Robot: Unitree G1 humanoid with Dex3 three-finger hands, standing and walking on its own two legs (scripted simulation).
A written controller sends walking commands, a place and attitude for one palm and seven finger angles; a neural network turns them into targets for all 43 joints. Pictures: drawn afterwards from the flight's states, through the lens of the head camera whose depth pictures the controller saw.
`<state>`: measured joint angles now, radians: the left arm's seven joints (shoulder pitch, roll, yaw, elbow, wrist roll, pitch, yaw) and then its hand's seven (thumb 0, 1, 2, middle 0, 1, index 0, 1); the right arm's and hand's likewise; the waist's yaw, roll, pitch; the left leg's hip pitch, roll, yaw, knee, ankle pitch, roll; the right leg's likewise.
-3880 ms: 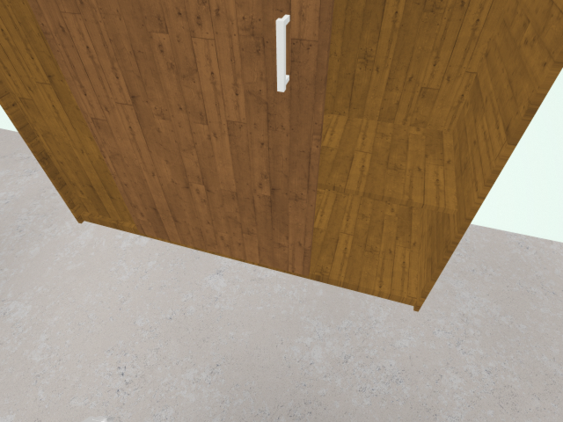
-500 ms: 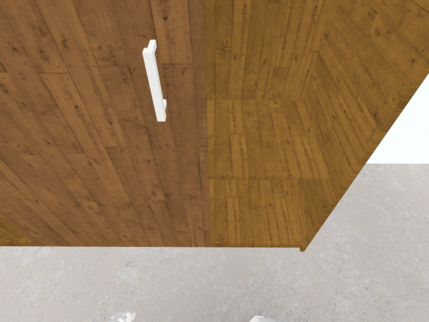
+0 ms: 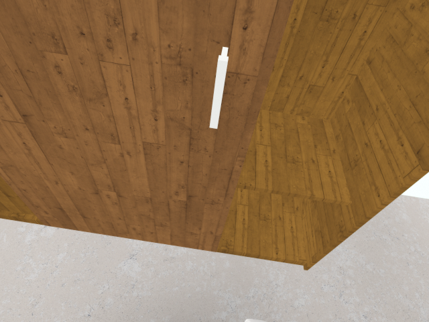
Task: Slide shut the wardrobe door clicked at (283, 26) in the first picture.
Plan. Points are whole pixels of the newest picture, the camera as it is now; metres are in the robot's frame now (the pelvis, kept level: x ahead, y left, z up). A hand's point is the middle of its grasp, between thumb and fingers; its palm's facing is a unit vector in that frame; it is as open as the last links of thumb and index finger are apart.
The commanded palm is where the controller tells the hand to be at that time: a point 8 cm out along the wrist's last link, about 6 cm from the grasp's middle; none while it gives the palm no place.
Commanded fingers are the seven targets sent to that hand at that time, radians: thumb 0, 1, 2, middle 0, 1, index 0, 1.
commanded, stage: come to a stop and stand still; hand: left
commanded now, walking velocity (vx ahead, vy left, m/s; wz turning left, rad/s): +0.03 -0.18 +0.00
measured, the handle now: (219, 90) +0.49 +0.05 +0.18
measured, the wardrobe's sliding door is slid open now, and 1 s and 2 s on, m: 0.43 0.43 0.43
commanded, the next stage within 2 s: look again from close up in 1.54 s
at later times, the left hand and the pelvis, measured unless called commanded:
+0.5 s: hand out of the picture -0.03 +0.12 -0.17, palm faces +0.00 -0.98 -0.20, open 7.4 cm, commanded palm none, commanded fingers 0.00 0.90 0.90 -0.20 -0.30 -0.20 -0.30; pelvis -0.03 -0.05 +0.01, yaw -2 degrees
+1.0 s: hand out of the picture -0.04 +0.05 -0.17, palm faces +0.08 -0.99 -0.14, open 7.4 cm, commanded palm none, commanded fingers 0.00 0.90 0.90 -0.20 -0.30 -0.20 -0.30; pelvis +0.01 -0.08 +0.00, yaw +0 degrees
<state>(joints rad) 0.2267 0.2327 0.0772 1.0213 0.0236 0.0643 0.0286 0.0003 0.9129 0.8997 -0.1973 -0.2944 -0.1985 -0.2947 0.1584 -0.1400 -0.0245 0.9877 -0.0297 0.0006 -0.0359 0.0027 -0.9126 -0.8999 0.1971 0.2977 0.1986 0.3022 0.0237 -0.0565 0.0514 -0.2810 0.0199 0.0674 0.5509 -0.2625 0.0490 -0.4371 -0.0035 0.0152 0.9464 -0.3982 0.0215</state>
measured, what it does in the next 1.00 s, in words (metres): steps on the spot: right foot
